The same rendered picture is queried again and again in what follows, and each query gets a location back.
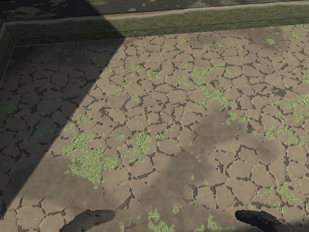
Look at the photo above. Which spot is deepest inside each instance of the left robot hand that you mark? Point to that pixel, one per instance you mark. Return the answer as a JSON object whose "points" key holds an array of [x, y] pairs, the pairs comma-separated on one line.
{"points": [[88, 219]]}

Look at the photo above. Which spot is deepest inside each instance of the right robot hand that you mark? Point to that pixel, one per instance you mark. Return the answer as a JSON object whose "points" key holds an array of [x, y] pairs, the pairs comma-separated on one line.
{"points": [[263, 220]]}

